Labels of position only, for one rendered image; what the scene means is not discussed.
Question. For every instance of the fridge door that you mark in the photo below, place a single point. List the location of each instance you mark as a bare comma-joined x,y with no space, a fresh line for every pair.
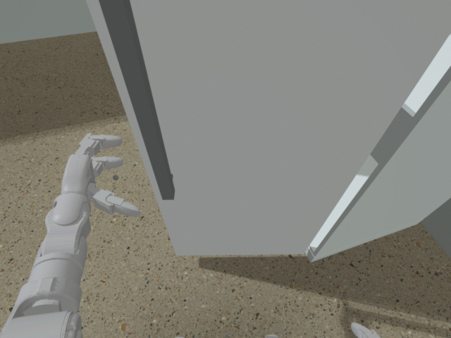
268,109

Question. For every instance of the left robot upper arm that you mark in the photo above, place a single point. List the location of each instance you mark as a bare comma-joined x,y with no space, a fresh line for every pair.
64,324

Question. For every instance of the robot left forearm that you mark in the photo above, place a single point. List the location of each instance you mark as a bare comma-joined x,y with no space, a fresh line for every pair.
54,283

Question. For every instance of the robot right hand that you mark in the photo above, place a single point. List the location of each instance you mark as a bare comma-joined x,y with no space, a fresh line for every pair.
362,332

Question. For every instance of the robot left hand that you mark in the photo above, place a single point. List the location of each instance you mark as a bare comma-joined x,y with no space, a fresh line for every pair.
83,167

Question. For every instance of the handle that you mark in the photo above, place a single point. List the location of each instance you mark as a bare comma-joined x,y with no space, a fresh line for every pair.
123,32

